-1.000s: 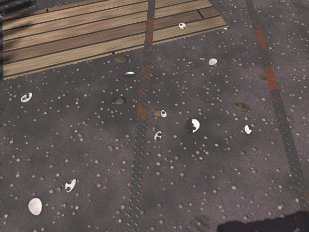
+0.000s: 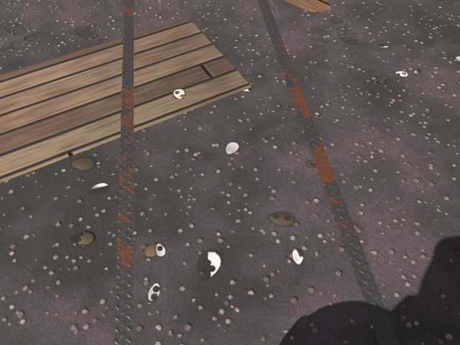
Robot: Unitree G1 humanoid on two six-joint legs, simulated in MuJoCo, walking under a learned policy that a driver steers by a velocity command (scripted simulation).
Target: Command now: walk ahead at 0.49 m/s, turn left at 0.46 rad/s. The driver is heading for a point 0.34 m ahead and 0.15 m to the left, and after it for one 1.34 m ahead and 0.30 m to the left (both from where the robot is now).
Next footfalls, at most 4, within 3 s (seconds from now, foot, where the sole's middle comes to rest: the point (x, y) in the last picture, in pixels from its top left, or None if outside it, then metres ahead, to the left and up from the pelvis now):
0.18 left None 0.24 0.07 -0.78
0.70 right None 0.48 -0.01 -0.78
1.08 left None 0.31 0.12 -0.78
1.46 right None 0.38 -0.09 -0.78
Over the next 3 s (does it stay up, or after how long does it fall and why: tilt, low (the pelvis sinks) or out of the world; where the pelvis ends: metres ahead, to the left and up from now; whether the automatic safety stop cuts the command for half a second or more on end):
stays up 0.29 -0.01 0.00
